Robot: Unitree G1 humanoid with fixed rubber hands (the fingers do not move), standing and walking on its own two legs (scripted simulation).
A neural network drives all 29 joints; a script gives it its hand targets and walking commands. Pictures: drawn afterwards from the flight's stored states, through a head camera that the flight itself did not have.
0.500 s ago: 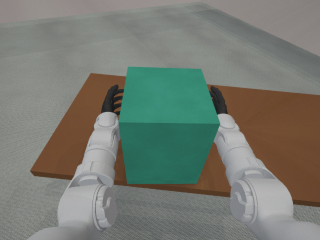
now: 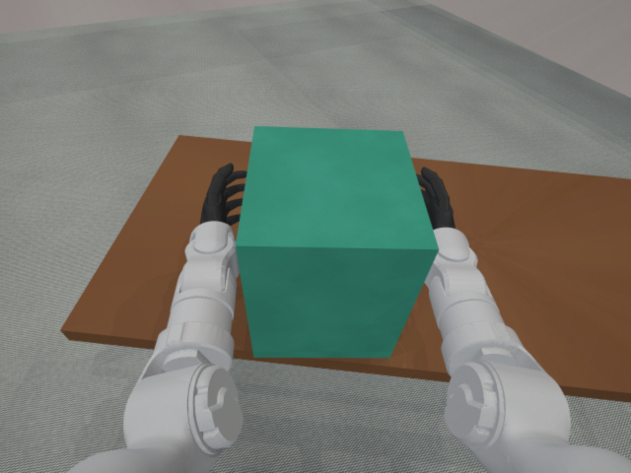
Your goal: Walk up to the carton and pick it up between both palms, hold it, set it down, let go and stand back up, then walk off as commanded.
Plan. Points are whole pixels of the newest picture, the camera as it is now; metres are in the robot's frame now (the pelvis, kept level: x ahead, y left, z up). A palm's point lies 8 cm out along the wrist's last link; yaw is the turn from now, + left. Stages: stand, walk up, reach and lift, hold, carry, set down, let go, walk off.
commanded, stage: set down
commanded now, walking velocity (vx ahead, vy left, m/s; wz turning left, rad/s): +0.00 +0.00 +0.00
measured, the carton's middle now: (325, 248) +0.39 +0.03 +0.07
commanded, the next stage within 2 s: none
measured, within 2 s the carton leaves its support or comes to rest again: neither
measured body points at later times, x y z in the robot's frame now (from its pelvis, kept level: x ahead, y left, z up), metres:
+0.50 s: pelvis -0.01 +0.00 -0.01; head +0.04 +0.02 +0.44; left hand +0.41 +0.19 +0.08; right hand +0.44 -0.12 +0.09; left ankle +0.01 +0.14 -0.75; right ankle -0.01 -0.11 -0.75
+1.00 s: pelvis -0.02 -0.01 +0.00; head -0.01 +0.01 +0.44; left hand +0.33 +0.20 +0.08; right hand +0.35 -0.17 +0.09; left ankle +0.01 +0.14 -0.75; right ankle -0.01 -0.11 -0.75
